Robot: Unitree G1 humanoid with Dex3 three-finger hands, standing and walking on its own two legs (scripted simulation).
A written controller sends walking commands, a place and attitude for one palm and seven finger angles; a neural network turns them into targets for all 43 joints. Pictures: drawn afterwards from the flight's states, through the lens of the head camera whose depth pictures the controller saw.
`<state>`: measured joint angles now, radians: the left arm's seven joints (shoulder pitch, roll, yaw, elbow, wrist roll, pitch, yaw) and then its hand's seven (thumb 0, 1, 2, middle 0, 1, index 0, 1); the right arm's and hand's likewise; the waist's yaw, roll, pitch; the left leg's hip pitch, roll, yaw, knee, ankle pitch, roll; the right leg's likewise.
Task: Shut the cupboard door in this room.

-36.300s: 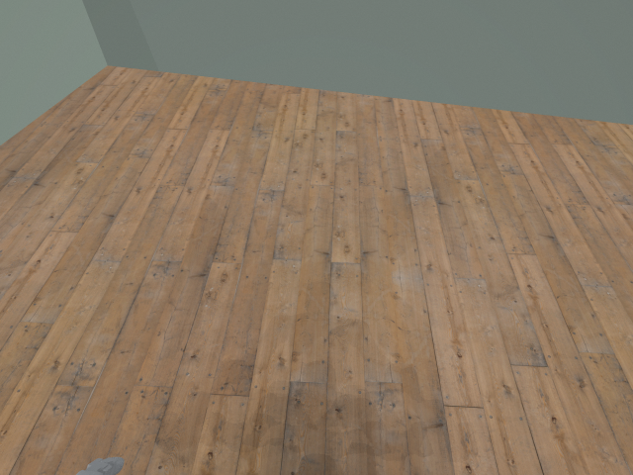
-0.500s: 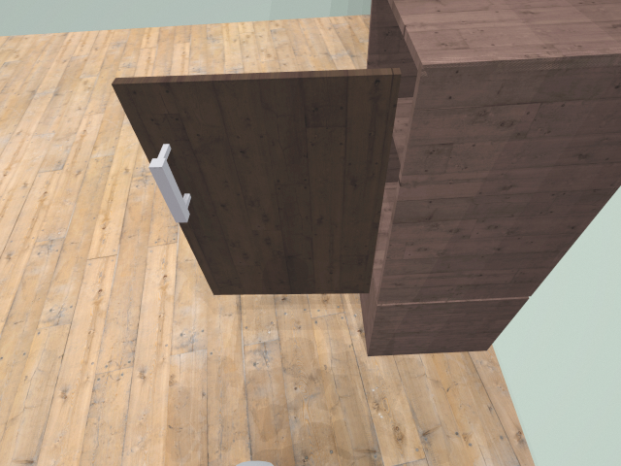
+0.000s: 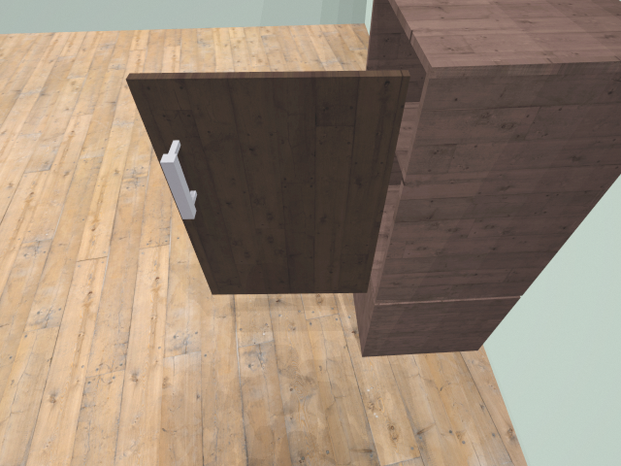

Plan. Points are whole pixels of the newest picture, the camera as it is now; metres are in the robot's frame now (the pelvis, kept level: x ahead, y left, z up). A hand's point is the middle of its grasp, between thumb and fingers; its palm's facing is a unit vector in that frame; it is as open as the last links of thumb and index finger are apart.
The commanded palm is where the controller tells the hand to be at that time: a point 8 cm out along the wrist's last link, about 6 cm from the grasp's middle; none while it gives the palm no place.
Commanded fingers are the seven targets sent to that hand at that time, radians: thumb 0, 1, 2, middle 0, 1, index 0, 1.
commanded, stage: look again from close up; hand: left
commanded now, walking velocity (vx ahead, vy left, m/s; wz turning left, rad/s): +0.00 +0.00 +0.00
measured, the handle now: (182, 180) +0.54 +0.26 +0.04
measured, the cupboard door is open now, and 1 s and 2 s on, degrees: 87 87 87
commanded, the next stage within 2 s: shuffle to correct the standing spot in 0.44 s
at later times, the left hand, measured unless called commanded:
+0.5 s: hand out of the picture +0.00 +0.18 -0.17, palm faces +0.01 -0.98 -0.22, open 7.4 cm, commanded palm none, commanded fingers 0.00 0.90 0.90 -0.20 -0.30 -0.20 -0.30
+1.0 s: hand out of the picture +0.07 +0.18 -0.18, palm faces +0.05 -0.98 -0.19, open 7.4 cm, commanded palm none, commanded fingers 0.00 0.90 0.90 -0.20 -0.30 -0.20 -0.30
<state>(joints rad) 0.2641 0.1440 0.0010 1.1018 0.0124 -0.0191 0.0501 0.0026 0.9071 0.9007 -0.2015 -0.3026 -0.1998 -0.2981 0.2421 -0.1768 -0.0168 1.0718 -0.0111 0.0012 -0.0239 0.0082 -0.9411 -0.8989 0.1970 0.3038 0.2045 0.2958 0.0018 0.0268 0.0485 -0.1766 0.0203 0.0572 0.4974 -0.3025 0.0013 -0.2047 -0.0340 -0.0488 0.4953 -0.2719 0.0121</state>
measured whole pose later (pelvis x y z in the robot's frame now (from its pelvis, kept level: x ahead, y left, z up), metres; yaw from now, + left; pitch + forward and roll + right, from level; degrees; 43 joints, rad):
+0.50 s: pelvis -0.01 +0.00 +0.00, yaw -1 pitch -2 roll +1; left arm 0.28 0.17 -0.01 1.09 0.01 -0.01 0.03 0.00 0.91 0.90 -0.20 -0.30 -0.20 -0.30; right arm 0.30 -0.16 0.02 1.11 -0.02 -0.02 -0.02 0.00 -0.92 -0.90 0.20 0.30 0.20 0.30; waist 0.00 0.01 0.04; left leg -0.16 0.01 0.07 0.46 -0.27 0.00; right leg -0.21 -0.04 -0.03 0.50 -0.26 0.01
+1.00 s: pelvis +0.06 +0.00 +0.00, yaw +2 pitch +0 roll +0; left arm 0.25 0.16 0.04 1.06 0.02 0.00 0.00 0.01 0.91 0.90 -0.20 -0.30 -0.20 -0.30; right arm 0.39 -0.13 0.01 1.10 -0.04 -0.06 -0.03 0.00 -0.91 -0.90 0.19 0.30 0.20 0.30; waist -0.02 0.01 0.07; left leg -0.11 0.01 0.03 0.50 -0.39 0.02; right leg -0.38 -0.03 -0.11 0.84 -0.49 -0.05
